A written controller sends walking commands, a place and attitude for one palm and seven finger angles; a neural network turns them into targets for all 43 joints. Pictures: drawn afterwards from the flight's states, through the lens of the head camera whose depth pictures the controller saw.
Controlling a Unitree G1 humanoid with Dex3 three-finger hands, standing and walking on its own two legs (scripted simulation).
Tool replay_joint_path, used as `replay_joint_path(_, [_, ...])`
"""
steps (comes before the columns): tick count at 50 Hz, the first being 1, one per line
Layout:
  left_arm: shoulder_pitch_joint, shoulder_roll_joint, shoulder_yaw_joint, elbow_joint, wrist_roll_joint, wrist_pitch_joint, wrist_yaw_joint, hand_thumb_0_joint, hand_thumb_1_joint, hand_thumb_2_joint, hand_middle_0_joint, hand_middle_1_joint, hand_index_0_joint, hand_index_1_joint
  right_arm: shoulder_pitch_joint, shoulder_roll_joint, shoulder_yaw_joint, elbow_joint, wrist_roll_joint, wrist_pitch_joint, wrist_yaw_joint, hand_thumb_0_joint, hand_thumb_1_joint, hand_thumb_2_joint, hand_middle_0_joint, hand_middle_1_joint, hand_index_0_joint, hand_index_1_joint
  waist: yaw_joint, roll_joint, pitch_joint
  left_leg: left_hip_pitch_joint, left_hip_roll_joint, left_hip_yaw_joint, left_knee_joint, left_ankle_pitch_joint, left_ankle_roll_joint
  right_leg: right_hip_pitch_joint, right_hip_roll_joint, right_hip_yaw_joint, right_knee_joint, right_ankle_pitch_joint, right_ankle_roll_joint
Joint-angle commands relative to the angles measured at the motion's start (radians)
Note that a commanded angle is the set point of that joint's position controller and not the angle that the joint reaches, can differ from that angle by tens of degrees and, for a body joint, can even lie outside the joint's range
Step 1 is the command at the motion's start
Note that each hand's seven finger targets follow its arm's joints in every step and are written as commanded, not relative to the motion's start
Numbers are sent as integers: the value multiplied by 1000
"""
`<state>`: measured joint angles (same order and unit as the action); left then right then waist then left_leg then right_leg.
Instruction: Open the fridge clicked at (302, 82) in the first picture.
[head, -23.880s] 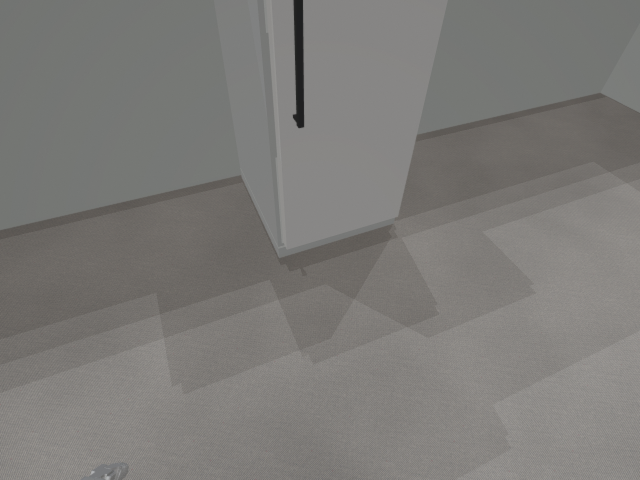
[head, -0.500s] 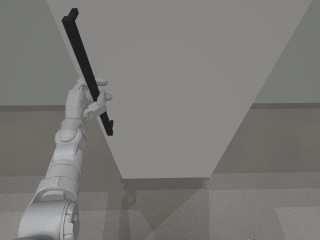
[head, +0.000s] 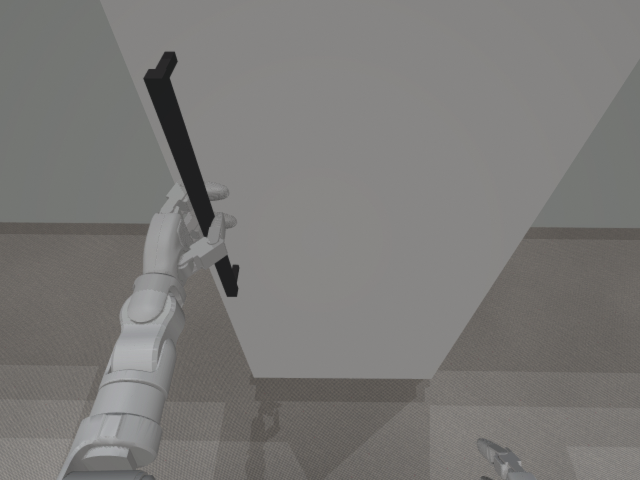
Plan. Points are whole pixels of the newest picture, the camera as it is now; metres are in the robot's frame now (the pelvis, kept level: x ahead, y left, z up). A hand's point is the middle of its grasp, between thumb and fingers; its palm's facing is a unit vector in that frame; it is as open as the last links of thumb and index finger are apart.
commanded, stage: pull the door a little, standing still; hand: left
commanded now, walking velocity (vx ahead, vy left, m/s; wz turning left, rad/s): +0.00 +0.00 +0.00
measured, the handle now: (208, 205) +0.44 +0.15 +0.10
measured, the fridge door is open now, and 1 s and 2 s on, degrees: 0 21 64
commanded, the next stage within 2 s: walk backward, drawing the door open in 0.14 s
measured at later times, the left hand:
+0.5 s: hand (221, 307) +0.29 +0.11 +0.09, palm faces -0.04 -0.98 -0.20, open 5.6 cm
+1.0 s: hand (241, 358) +0.24 +0.09 +0.09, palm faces +0.17 -0.97 -0.19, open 5.7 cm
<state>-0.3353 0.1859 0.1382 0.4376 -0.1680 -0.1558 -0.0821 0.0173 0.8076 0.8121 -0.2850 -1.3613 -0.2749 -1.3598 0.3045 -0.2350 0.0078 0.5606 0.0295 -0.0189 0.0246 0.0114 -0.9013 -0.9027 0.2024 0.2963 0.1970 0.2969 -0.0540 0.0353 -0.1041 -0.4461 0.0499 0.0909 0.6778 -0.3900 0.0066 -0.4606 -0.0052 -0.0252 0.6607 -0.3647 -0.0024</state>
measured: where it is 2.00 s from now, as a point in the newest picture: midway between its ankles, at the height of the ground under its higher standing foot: outside the picture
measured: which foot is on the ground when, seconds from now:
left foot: down 0.00-0.56, up 0.58-0.86, down 0.88-1.00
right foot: down 0.00-0.40, up 0.42-0.52, down 0.54-0.90, up 0.92-1.00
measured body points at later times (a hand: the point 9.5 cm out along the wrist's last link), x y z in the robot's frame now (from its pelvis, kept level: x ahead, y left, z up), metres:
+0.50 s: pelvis +0.07 +0.01 +0.03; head +0.09 -0.04 +0.48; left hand +0.29 +0.17 +0.11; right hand +0.25 -0.21 -0.07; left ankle -0.03 +0.13 -0.70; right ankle +0.03 -0.08 -0.70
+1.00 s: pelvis +0.03 -0.06 +0.01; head +0.04 -0.06 +0.46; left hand +0.22 +0.14 +0.10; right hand +0.24 -0.24 -0.07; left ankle +0.06 +0.09 -0.72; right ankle +0.05 -0.14 -0.66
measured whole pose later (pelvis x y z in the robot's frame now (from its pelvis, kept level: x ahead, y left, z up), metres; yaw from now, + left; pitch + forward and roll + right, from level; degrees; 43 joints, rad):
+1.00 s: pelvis +0.03 -0.06 +0.01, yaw +14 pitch -2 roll +0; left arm 0.33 0.18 -0.14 -0.26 0.04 -0.07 0.10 0.00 0.71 0.80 -0.44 -1.39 -0.36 -1.40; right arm 0.18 -0.17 0.04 0.58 -0.06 -0.05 -0.07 0.01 -0.90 -0.90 0.20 0.30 0.20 0.30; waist -0.06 0.01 0.06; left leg -0.30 0.01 -0.06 0.49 -0.16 -0.02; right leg -0.46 0.05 -0.04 1.03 -0.45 0.03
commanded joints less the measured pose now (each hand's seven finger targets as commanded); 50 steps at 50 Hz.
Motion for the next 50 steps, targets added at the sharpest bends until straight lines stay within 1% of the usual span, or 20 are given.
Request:
replay_joint_path(1, [79, 94, 1, -406, -24, -89, -58, 0, 900, 900, -450, -1400, -450, -1400, -31, -116, -49, -164, 2, -38, -4, 0, -900, -900, 200, 300, 200, 300, 100, -45, -363, 163, -34, -34, -29, 723, 25, 342, 8, -10, 6, 794, -20])
replay_joint_path(12, [779, 44, -50, -1009, -37, -28, -17, 0, 900, 900, -450, -1400, -450, -1400, -137, -88, -36, -272, 2, -44, 4, 0, -900, -900, 200, 300, 200, 300, 121, -17, -207, 169, -35, -44, -65, 667, 14, 361, 3, -33, -26, 774, -22])
replay_joint_path(13, [165, 286, 35, -984, 101, -53, 69, 0, 900, 900, -450, -1400, -450, -1400, -129, -110, -20, -185, -6, -30, -57, 0, -900, -900, 200, 300, 200, 300, 22, -30, -159, 203, -42, -64, -55, 583, 31, 355, -72, 76, -115, 822, -20])
replay_joint_path(15, [495, 95, -65, -793, 119, -9, 118, 0, 900, 900, -450, -1400, -450, -1400, -118, -94, -28, -176, -33, -18, -88, 0, -900, -900, 200, 300, 200, 300, 23, -95, -141, 220, -32, -82, -52, 634, 23, 352, -110, 30, -109, 919, -20])
replay_joint_path(17, [596, 54, -138, -848, 127, 6, 121, 0, 900, 900, -450, -1400, -450, -1400, -124, -95, -19, -197, -33, 0, -101, 0, -900, -900, 200, 300, 200, 300, 17, 22, -151, 349, -10, -109, -110, 1018, 36, 306, -62, -35, -11, 905, 15])
replay_joint_path(19, [604, 46, -172, -899, 135, 17, 128, 0, 900, 900, -450, -1400, -450, -1400, -113, -100, -26, -194, -50, 13, -89, 0, -900, -900, 200, 300, 200, 300, -6, 162, -152, 638, 51, -202, -148, 1436, 52, 17, 36, -71, 104, 392, 37])
replay_joint_path(21, [585, 39, -195, -946, 158, 29, 154, 0, 900, 900, -450, -1400, -450, -1400, -149, -91, -27, -191, -70, 17, -80, 0, -900, -900, 200, 300, 200, 300, 3, 223, -103, 695, 109, -267, -156, 1545, 43, -90, 49, -61, 104, -9, 15])
replay_joint_path(24, [676, 12, -207, -928, 154, 68, 172, 0, 900, 900, -450, -1400, -450, -1400, -160, -68, -16, -217, -69, 22, -78, 0, -900, -900, 200, 300, 200, 300, 20, 77, -54, 617, 70, -230, -142, 1414, 0, 14, 57, -100, -117, 142, -1])
replay_joint_path(26, [687, 36, -188, -961, 143, 68, 170, 0, 900, 900, -450, -1400, -450, -1400, -189, -70, -9, -238, -55, 30, -84, 0, -900, -900, 200, 300, 200, 300, 45, -36, -94, 398, 12, -173, -63, 1152, -17, 319, 28, -84, -240, 625, -27])
replay_joint_path(28, [722, 33, -173, -963, 128, 40, 163, 0, 900, 900, -450, -1400, -450, -1400, -252, -50, 3, -278, -51, 11, -111, 0, -900, -900, 200, 300, 200, 300, 90, -185, -97, -54, -133, -115, 152, 121, -31, 641, -223, 120, -193, 1334, -136])
replay_joint_path(29, [757, 35, -145, -875, 128, 39, 166, 0, 900, 900, -450, -1400, -450, -1400, -241, -36, 12, -271, -50, -9, -123, 0, -900, -900, 200, 300, 200, 300, 112, -277, -54, -134, -163, -120, 276, -126, -10, 624, -301, 127, -199, 1453, -148])
replay_joint_path(32, [729, 11, -146, -816, 166, -1, 159, 0, 900, 900, -450, -1400, -450, -1400, -204, -26, 23, -219, -59, -22, -112, 0, -900, -900, 200, 300, 200, 300, 78, -269, -75, -126, -108, -142, 411, -85, 0, 527, -303, 77, -184, 1257, -91])
replay_joint_path(34, [678, -5, -166, -850, 176, -21, 153, 0, 900, 900, -450, -1400, -450, -1400, -215, -18, 24, -192, -59, -1, -112, 0, -900, -900, 200, 300, 200, 300, 49, -171, -114, -8, -82, -75, 334, 4, -12, 427, -260, 7, -220, 1045, -82])
replay_joint_path(42, [611, -20, -249, -962, 181, -11, 167, 0, 900, 900, -450, -1400, -450, -1400, -232, -40, 1, -163, -57, -39, -122, 0, -900, -900, 200, 300, 200, 300, 31, -132, -11, 251, -20, -19, -71, 210, -3, 160, -171, -120, -273, 349, -75])
replay_joint_path(43, [602, -24, -270, -984, 181, -17, 170, 0, 900, 900, -450, -1400, -450, -1400, -202, -50, -2, -156, -59, -53, -125, 0, -900, -900, 200, 300, 200, 300, 5, -37, -7, 330, 28, -94, -245, 350, 21, 125, -118, -129, -116, 318, -29])
replay_joint_path(44, [599, -16, -275, -999, 179, -23, 177, 0, 900, 900, -450, -1400, -450, -1400, -186, -88, -12, -160, -60, -71, -124, 0, -900, -900, 200, 300, 200, 300, 3, 163, -28, 450, 233, -466, -406, 647, 116, -35, 5, -117, 165, 106, 42])
replay_joint_path(45, [630, -6, -279, -982, 207, -33, 187, 0, 900, 900, -450, -1400, -450, -1400, -179, -76, -9, -143, -83, -84, -111, 0, -900, -900, 200, 300, 200, 300, 31, 214, -59, 495, 400, -758, -465, 762, 213, -141, 37, 36, 419, -175, 68])
replay_joint_path(46, [666, 28, -255, -954, 228, -35, 202, 0, 900, 900, -450, -1400, -450, -1400, -197, -87, -11, -141, -88, -80, -104, 0, -900, -900, 200, 300, 200, 300, 37, 130, -41, 463, 440, -828, -481, 689, 265, -135, 19, 94, 527, -178, 76])
replay_joint_path(48, [627, 46, -236, -1061, 238, -24, 182, 0, 900, 900, -450, -1400, -450, -1400, -227, -31, -12, -141, -104, -97, -106, 0, -900, -900, 200, 300, 200, 300, 32, 57, -14, 406, 367, -685, -393, 819, 210, -175, -4, 127, 481, -129, 39])
replay_joint_path(50, [630, 18, -242, -1004, 230, -15, 189, 0, 900, 900, -450, -1400, -450, -1400, -233, -57, -23, -108, -83, -117, -99, 0, -900, -900, 200, 300, 200, 300, 55, 50, -25, 324, 275, -495, -395, 513, 143, -57, 3, 121, 368, -26, 34])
